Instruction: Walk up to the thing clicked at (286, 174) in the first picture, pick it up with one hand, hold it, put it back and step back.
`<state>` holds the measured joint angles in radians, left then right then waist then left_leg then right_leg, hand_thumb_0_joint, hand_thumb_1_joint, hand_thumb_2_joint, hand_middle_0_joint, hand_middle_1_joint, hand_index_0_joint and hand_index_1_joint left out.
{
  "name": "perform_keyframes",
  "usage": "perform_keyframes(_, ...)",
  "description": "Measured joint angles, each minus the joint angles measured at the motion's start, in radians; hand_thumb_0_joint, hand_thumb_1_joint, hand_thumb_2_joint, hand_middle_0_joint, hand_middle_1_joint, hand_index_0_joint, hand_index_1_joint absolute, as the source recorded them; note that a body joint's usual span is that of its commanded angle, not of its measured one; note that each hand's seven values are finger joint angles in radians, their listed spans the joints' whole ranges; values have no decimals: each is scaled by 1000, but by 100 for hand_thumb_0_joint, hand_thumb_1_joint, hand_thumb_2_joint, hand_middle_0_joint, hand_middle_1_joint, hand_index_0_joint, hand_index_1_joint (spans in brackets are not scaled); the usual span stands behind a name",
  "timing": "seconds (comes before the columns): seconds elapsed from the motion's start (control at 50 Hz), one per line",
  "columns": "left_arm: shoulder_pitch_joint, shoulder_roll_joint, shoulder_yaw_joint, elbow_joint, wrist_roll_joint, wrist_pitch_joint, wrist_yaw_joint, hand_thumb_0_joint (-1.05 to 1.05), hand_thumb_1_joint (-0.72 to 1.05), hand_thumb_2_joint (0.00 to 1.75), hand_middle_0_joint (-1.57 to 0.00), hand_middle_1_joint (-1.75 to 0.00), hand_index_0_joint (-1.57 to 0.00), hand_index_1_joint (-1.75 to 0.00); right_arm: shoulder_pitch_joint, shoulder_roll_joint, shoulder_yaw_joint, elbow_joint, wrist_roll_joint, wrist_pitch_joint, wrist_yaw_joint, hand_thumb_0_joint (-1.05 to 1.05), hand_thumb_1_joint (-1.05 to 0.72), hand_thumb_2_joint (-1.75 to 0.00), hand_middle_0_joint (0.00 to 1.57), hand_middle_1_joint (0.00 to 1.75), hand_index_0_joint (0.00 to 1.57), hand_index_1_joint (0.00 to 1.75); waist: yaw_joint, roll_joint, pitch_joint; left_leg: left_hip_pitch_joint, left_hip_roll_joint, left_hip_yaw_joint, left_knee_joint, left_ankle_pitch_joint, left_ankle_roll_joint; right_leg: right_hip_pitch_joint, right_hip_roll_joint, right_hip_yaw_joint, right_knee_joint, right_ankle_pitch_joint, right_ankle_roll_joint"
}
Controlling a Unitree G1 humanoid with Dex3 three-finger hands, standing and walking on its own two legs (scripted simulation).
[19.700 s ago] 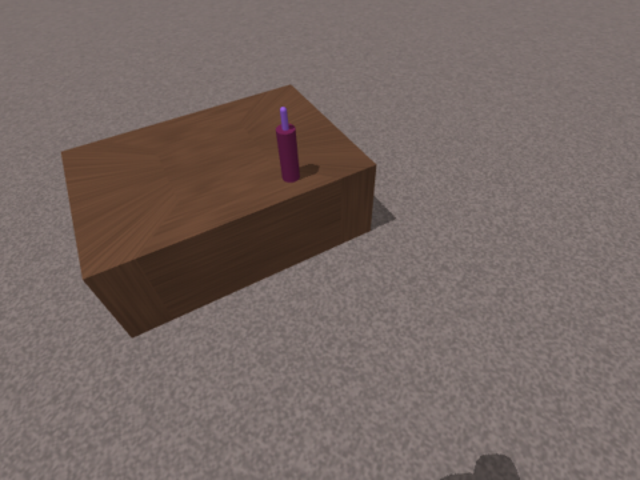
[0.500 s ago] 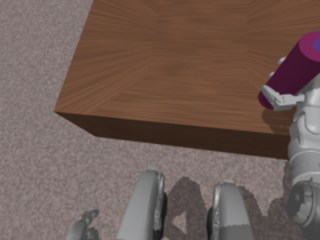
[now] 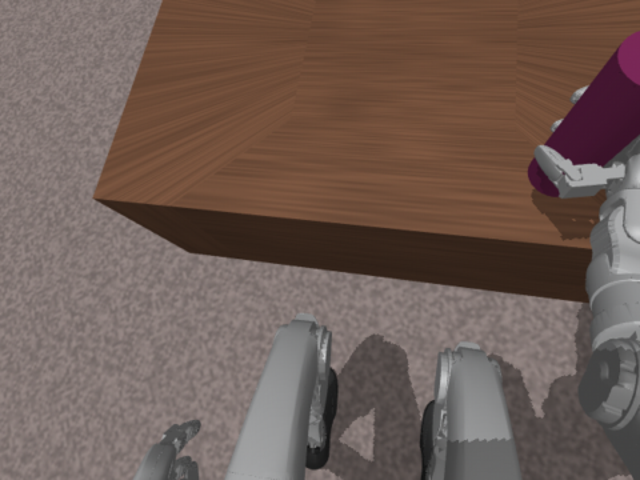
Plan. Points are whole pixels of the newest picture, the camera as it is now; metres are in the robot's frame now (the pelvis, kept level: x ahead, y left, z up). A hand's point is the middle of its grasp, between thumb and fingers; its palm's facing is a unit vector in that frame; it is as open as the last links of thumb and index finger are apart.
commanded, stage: lower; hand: right
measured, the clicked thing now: (617, 107) +0.51 -0.20 +0.05
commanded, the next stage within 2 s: loosen in 0.64 s
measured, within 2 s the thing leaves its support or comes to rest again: rests again in 0.56 s
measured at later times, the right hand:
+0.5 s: hand (559, 165) +0.52 -0.20 -0.07, palm faces +0.17 +0.99 -0.02, open 9.1 cm
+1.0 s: hand (557, 168) +0.52 -0.20 -0.08, palm faces +0.17 +0.98 -0.03, open 9.2 cm
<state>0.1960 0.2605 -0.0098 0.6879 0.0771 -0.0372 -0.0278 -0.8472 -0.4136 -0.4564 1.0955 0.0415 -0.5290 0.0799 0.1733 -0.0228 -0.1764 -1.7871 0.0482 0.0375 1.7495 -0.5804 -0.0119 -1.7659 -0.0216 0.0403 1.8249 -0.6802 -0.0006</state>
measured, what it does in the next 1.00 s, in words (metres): lowers itself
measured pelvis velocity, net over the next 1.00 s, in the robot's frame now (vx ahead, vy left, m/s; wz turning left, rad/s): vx -0.02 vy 0.00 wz -0.01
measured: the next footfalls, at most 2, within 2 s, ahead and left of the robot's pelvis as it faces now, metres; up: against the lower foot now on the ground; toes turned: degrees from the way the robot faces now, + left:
none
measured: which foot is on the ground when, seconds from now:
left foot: down 0.00-1.00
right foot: down 0.00-1.00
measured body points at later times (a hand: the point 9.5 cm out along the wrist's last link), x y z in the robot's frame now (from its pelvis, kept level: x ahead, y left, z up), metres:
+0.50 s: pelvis -0.01 +0.00 -0.05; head +0.21 -0.03 +0.34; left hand +0.06 +0.28 -0.18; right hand +0.50 -0.25 -0.06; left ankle +0.09 +0.13 -0.48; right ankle +0.05 -0.12 -0.48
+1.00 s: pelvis -0.02 +0.00 -0.08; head +0.20 -0.02 +0.31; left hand +0.05 +0.28 -0.20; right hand +0.50 -0.25 -0.08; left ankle +0.09 +0.13 -0.48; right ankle +0.05 -0.12 -0.48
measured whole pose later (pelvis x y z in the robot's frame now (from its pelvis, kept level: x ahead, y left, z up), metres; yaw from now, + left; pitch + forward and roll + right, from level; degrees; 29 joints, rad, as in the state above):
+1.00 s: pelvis -0.02 +0.00 -0.08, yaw -1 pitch +36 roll +3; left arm 0.19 0.28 -0.02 0.67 0.07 0.00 -0.04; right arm -0.93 -0.45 -0.46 1.07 0.02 -0.48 0.08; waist 0.18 -0.02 -0.14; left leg -2.03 0.07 0.02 1.99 -0.60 -0.01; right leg -2.01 0.00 0.04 2.07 -0.69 0.00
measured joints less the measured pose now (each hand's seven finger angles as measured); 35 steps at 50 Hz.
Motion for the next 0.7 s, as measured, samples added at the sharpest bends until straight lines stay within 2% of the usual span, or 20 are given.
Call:
perform_keyframes(0.18,-12,4,-3,-10,4,12,-9,0,90,90,-21,-29,-20,-30,-3,-2,-13,-33,-11,1,2,0,34,-116,74,112,79,115,5,-2,24,-81,7,-3,91,-17,0,-80,7,2,90,-17,1)
perform_keyframes(0.38,-17,7,-2,-10,-1,22,-8,0,90,90,-21,-30,-21,-30,-32,-14,-3,-38,-19,18,-5,0,34,-116,74,112,78,115,6,-1,29,-147,11,-5,151,-19,0,-147,13,5,151,-18,1)
perform_keyframes(0.7,-3,17,-6,-17,1,31,-11,0,90,89,-21,-29,-21,-29,-56,-29,-8,-31,-26,30,0,0,35,-117,73,113,78,116,14,0,35,-214,15,-9,221,-20,-3,-217,19,5,223,-19,-2)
